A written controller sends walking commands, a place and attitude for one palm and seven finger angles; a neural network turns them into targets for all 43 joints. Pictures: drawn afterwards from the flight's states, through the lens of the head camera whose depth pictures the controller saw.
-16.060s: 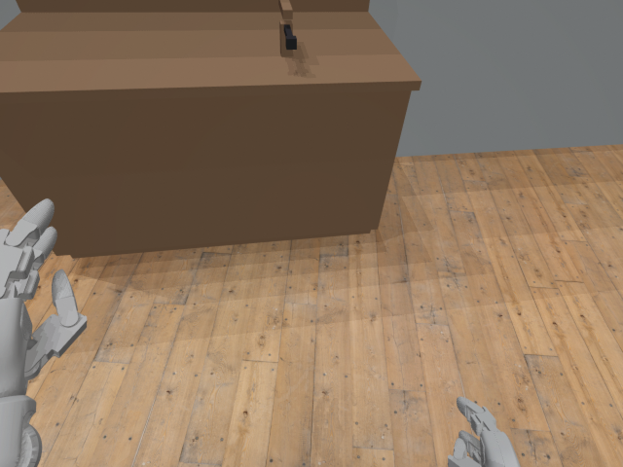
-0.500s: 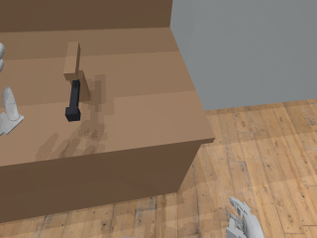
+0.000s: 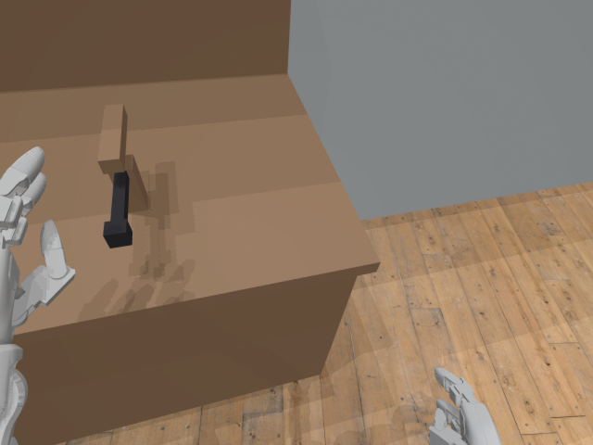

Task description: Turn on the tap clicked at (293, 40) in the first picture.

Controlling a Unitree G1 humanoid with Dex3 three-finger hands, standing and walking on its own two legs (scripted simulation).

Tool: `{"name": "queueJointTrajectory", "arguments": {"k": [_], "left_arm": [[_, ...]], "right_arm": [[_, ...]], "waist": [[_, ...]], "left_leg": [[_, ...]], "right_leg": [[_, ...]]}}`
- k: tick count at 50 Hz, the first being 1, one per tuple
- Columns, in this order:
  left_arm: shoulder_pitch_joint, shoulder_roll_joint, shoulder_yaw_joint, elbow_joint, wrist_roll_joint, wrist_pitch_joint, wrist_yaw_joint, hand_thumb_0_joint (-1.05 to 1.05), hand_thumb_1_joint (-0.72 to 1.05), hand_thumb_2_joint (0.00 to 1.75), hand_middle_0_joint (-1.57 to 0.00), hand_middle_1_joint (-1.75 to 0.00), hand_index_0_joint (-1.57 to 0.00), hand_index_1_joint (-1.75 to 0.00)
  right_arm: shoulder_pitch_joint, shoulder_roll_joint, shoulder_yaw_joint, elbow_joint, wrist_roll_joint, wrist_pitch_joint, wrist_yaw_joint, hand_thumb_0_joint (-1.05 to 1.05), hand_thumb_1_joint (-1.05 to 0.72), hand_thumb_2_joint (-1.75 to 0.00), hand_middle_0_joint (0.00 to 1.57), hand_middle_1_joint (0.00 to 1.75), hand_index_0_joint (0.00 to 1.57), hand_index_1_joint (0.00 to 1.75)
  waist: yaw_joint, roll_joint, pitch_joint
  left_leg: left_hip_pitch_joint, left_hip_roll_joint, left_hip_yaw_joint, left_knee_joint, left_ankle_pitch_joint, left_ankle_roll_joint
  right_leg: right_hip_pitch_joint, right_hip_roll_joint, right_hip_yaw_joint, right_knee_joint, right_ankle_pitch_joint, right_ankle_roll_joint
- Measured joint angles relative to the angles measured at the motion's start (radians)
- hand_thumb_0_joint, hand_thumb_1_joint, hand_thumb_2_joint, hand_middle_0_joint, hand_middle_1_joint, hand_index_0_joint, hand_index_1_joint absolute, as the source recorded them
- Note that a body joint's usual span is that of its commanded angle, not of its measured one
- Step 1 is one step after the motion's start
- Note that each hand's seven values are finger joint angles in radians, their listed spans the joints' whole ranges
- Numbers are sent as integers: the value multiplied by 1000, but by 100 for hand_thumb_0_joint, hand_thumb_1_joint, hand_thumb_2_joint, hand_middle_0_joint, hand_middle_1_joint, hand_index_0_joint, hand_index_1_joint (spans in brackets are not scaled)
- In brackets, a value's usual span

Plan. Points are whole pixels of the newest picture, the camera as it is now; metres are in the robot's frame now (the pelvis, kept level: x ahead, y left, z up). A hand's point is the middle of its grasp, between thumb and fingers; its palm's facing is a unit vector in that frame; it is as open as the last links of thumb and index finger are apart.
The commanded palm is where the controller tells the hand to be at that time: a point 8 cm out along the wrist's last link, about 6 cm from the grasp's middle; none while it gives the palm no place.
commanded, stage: come to a stop and stand still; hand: left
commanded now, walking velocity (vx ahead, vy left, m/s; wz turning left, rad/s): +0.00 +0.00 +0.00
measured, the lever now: (118, 233) +0.34 +0.29 +0.08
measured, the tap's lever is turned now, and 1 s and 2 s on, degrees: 0 0 0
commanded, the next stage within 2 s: look again from close up in 0.74 s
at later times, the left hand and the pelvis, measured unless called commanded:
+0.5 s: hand (37, 284) +0.21 +0.28 +0.17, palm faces +0.46 -0.85 -0.28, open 7.4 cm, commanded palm +0.15 +0.30 +0.18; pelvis +0.00 +0.02 +0.00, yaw +1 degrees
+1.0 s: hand (55, 288) +0.22 +0.27 +0.16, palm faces +0.41 -0.85 -0.33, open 7.4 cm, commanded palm +0.16 +0.30 +0.18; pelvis +0.00 +0.01 +0.00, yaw +1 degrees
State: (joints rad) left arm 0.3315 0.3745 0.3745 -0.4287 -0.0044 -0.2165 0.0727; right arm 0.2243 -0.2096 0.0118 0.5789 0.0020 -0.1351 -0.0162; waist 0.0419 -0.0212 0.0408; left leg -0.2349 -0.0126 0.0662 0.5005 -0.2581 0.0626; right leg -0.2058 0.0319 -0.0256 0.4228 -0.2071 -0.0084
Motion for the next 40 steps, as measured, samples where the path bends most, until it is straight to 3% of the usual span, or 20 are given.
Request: {"name": "queueJointTrajectory", "arguments": {"k": [1,3,6,10,14,21,26,32,40], "left_arm": [[-64,42,17,42,14,-28,-18,1,88,90,-22,-30,-21,-30],[-140,79,52,121,-14,-58,-20,1,88,90,-22,-30,-21,-30],[-88,40,59,102,-48,-36,4,1,89,90,-21,-30,-21,-30],[72,-2,-13,8,-51,-34,2,1,89,90,-21,-30,-21,-30],[116,4,-36,-3,-46,-33,-5,1,88,90,-22,-30,-21,-30],[13,-29,-3,29,-38,-24,31,2,88,90,-22,-30,-21,-30],[8,-51,-28,4,-27,-27,37,1,89,90,-21,-30,-21,-30],[49,-20,-30,-4,-29,-21,23,1,89,90,-21,-30,-21,-30],[85,-7,-12,-30,-40,-6,24,1,88,90,-21,-30,-21,-30]], "right_arm": [[-1,6,1,7,-4,-13,-2,2,-90,-90,20,30,20,29],[-18,14,6,12,3,-19,9,2,-90,-90,20,30,20,29],[-33,15,3,-21,10,-24,32,2,-90,-90,20,30,20,29],[-23,20,3,-42,12,-23,30,2,-90,-90,20,30,20,30],[2,29,11,-24,11,-14,5,2,-90,-90,20,30,20,30],[9,26,21,16,7,-24,-1,2,-90,-90,20,30,20,30],[-13,30,22,11,2,-24,7,2,-90,-90,20,30,20,30],[-33,35,20,-16,3,-5,5,2,-90,-90,20,30,20,30],[-25,21,12,-14,5,13,-2,2,-90,-90,20,30,20,30]], "waist": [[10,-9,1],[16,-20,8],[-12,-5,12],[-36,4,6],[-19,-11,5],[18,-22,13],[4,-22,5],[-22,-17,2],[-17,-14,10]], "left_leg": [[-12,-2,-4,2,3,0],[-14,-6,2,-10,16,3],[-10,-16,19,-18,22,11],[-7,-31,26,-16,17,24],[-2,-37,15,-16,17,26],[9,-41,-2,-20,20,28],[19,-40,1,-32,22,26],[22,-36,3,-41,22,23],[24,-32,-4,-41,19,19]], "right_leg": [[-11,-2,-5,2,3,0],[-22,-6,1,5,10,-2],[-33,-16,18,21,8,7],[-38,-31,25,41,-5,21],[-28,-38,13,40,-9,24],[-3,-40,-4,18,-2,25],[10,-39,0,-2,5,27],[14,-35,2,-18,10,27],[23,-30,-4,-29,12,23]]}}
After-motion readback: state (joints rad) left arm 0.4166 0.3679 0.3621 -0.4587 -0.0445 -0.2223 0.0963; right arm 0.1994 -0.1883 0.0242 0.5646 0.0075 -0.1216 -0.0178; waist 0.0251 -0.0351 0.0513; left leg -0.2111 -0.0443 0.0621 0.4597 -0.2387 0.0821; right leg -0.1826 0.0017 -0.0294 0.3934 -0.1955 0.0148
